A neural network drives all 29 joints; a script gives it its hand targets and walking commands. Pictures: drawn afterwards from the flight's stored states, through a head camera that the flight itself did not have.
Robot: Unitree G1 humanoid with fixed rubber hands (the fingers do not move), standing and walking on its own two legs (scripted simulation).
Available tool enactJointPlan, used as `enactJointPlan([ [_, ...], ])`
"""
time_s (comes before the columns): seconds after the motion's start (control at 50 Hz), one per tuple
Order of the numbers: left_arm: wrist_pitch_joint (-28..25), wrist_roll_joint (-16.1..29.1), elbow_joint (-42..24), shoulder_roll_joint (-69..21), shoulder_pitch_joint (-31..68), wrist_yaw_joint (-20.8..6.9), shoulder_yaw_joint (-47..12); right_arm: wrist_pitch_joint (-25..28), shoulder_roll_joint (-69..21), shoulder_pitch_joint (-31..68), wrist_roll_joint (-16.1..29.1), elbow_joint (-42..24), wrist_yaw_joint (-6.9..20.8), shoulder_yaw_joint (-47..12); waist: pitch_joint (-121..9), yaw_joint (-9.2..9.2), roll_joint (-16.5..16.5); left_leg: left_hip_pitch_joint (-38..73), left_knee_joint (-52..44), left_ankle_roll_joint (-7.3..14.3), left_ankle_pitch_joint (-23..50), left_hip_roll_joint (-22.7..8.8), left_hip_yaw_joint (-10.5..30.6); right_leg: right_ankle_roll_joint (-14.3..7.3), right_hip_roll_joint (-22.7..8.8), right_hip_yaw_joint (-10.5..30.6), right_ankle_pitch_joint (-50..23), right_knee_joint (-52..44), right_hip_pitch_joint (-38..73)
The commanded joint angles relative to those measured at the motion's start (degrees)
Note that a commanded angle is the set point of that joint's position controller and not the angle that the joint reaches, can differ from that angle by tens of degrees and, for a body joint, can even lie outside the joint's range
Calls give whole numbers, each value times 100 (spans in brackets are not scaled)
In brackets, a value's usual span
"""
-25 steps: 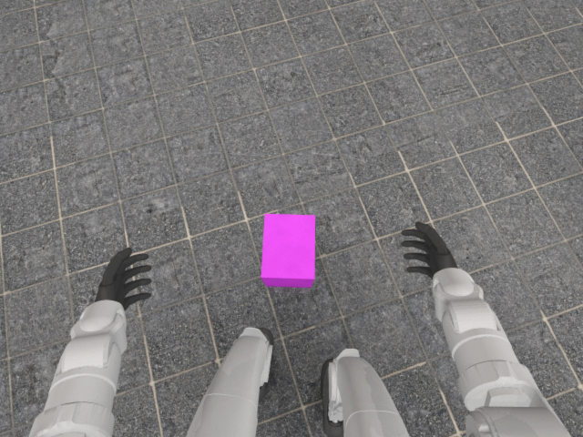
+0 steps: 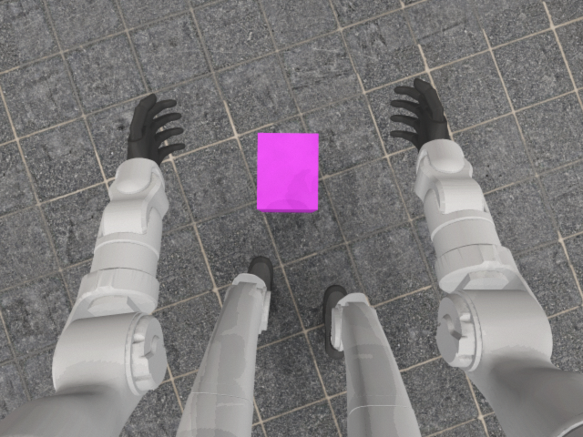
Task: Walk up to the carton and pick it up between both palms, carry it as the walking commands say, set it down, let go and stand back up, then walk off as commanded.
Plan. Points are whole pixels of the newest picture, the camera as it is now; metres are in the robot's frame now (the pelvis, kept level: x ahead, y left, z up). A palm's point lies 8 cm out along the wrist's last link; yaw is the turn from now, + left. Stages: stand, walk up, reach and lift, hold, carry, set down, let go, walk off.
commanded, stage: reach and lift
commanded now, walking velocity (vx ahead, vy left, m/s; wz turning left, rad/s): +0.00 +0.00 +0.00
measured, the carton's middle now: (287, 176) +0.46 +0.05 -0.58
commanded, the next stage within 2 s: none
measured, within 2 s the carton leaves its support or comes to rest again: neither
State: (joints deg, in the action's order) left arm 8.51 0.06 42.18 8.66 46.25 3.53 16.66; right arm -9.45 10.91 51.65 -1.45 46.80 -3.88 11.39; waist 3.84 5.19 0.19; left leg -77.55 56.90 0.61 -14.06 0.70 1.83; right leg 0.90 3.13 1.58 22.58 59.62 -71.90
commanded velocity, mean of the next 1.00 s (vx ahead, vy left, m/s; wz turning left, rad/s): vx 0.00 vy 0.00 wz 0.00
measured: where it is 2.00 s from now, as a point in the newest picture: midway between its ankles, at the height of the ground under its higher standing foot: (295, 319)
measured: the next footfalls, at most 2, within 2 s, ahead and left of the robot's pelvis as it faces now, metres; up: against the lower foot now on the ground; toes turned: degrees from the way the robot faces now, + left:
none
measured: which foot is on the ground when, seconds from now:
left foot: down 0.00-1.00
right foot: down 0.00-1.00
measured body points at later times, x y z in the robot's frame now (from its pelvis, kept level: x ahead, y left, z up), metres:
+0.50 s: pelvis -0.01 -0.01 -0.03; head +0.32 -0.01 +0.28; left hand +0.46 +0.20 -0.18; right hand +0.51 -0.12 -0.18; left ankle +0.09 +0.11 -0.64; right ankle +0.03 -0.13 -0.64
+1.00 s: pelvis -0.05 +0.00 -0.17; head +0.34 +0.02 +0.03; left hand +0.47 +0.20 -0.38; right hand +0.50 -0.11 -0.38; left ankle +0.09 +0.11 -0.64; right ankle +0.03 -0.13 -0.64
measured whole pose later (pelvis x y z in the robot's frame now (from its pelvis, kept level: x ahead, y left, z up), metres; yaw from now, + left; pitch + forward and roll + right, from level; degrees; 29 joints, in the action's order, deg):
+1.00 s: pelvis -0.05 +0.00 -0.17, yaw -2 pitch +35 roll -4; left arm 10.6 7.3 38.8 13.0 75.6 10.7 12.6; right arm -10.8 15.9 79.9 4.8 43.6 -11.1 8.6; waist 30.8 5.1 -2.4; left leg -108.7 96.8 0.3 -22.6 1.6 3.2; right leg 1.6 4.2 -0.9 33.7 100.2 -101.4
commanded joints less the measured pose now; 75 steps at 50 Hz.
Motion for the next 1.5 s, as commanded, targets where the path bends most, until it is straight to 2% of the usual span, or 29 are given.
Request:
enactJointPlan([
  [0.0,-328,167,-1236,165,1623,128,-176,426,905,1507,-94,-916,-61,291,-6701,-285,-295,6314,262,-258,3841,55,239,50,381,-383,-1527,-659,-199],
  [0.08,-407,1,-885,-134,1881,172,-48,579,709,1759,-195,-541,29,464,-6339,-313,-442,6637,293,-262,4294,-44,527,50,411,-358,-1256,-787,-1497],
  [0.14,-515,-263,-746,-129,1932,175,269,682,414,2000,-253,-570,42,492,-6620,-177,-166,6153,288,-212,4616,-19,467,104,412,-311,-1830,-764,-1159],
  [0.24,-628,-544,-990,-129,1796,154,767,724,115,2019,-321,-1002,-44,369,-7460,113,-113,6667,419,-105,5560,-66,506,194,375,-298,-2228,-856,-1304],
  [0.28,-617,-765,-894,8,1771,97,1019,670,11,2186,-468,-1094,-79,331,-7328,270,220,5647,305,-91,4963,24,268,226,341,-249,-2540,-793,-439],
  [0.32,-635,-955,-553,151,1700,-31,1247,609,-302,2310,-655,-917,-104,273,-6832,408,783,3749,190,-39,4058,196,-89,248,269,-77,-3081,-579,951],
  [0.38,-685,-935,-354,218,2088,-181,1327,579,-477,2796,-832,-846,-216,283,-6356,381,1195,2097,217,-11,3010,298,-260,305,164,-12,-3094,-228,1526],
  [0.44,-713,-812,-327,248,2561,-262,1252,543,-635,3036,-802,-668,-329,259,-6166,286,1114,1538,459,-42,2390,326,-295,301,154,-33,-2614,59,1291],
  [0.48,-695,-665,-312,244,2916,-258,1052,532,-516,3278,-790,-634,-413,343,-6152,67,967,1331,758,-101,1963,356,-305,297,196,-140,-2101,322,888],
  [0.52,-634,-514,-331,315,3298,-208,865,477,-313,3436,-797,-530,-491,467,-6319,-148,705,1315,1071,-174,1537,385,-346,271,240,-246,-1571,585,513],
  [0.58,-503,-508,-127,397,3604,-76,726,390,-55,3492,-796,-255,-552,692,-6374,-279,250,1520,1514,-301,1054,371,-393,235,323,-397,-742,906,-425],
  [0.62,-445,-623,42,493,3703,49,721,362,57,3482,-734,-75,-556,813,-6309,-161,-165,1615,1781,-376,812,348,-445,199,360,-428,-286,1162,-1068],
  [0.72,-356,-623,-209,631,3939,321,533,305,113,3740,-226,-334,-513,480,-7027,187,-571,2037,2448,-410,974,329,-494,155,463,-437,-135,1853,-1456],
  [0.76,-337,-484,-446,643,4027,404,412,302,240,3883,-70,-499,-541,335,-7455,218,-549,2143,2740,-401,1176,325,-499,146,495,-456,-265,2136,-1375],
  [0.84,-207,3,-842,766,4434,540,53,229,703,4288,154,-706,-630,159,-8265,29,-409,2367,3194,-366,1139,328,-435,92,510,-563,-236,2640,-1172],
  [0.94,40,1010,-1726,1137,5031,795,-698,57,1341,5163,811,-1694,-793,-486,-10789,-175,4,3614,3960,-256,1839,369,-252,50,453,-740,-846,3398,-117],
  [0.96,122,1201,-1930,1202,5109,846,-800,-24,1446,5209,895,-1909,-821,-569,-11304,-255,145,3923,4082,-236,2064,367,-207,43,431,-764,-1075,3509,202],
  [0.98,92,1224,-2694,1250,5039,933,-770,10,1521,5077,978,-2645,-838,-560,-12059,-312,175,4624,4345,-252,3326,393,-124,85,517,-845,-1894,3777,230],
  [1.0,137,1282,-2370,1193,5007,983,-808,-23,1575,5086,993,-2521,-837,-595,-11537,-370,201,4793,4451,-214,3633,345,-21,81,520,-856,-1726,3824,-450],
  [1.02,156,1173,-1717,1245,4935,969,-736,-53,1533,5002,911,-1920,-790,-589,-10508,-342,160,4497,4500,-189,3370,269,92,89,471,-826,-1196,3860,-1368],
  [1.04,174,1122,-1607,1258,4921,944,-691,-66,1550,5032,864,-1806,-748,-536,-10112,-324,93,4322,4518,-195,3134,244,145,78,419,-774,-906,3902,-1758],
  [1.06,186,1037,-833,1210,4845,884,-690,-80,1430,5012,842,-1138,-677,-561,-8828,-245,17,3578,4466,-185,2452,209,168,72,339,-722,-358,3945,-2398],
  [1.1,93,829,-5,1082,4784,780,-556,-3,1203,4980,866,-529,-530,-496,-7542,-48,-95,2560,4438,-171,1485,239,128,51,300,-617,177,4054,-2863],
  [1.16,-119,580,700,1006,4953,666,-410,145,1070,4876,911,407,-409,-353,-6829,86,-240,1751,4527,-185,728,266,7,34,294,-521,449,4208,-2999],
  [1.2,-226,555,855,1035,5285,618,-411,202,1091,4967,864,830,-386,-287,-6612,25,-213,1476,4634,-191,367,252,-40,53,276,-504,625,4297,-3078],
  [1.28,-358,636,892,1266,5916,550,-479,309,1251,5613,813,929,-431,-405,-6284,-52,6,830,4880,-195,-135,161,-144,99,219,-466,906,4453,-2913],
  [1.4,-494,969,826,1573,6520,583,-736,441,1591,6263,842,731,-590,-559,-6665,-176,-112,948,5404,-264,177,121,-146,108,167,-432,699,4828,-2637],
  [1.46,-562,1025,1148,1555,6383,542,-772,493,1512,6209,902,831,-569,-701,-6320,-108,-118,759,5616,-276,345,101,-133,136,159,-362,628,4984,-2815],
  [1.48,-618,1021,1205,1557,6300,530,-705,543,1482,6156,901,874,-553,-768,-6154,15,-65,487,5666,-277,459,111,-167,139,166,-304,518,5042,-2784],
])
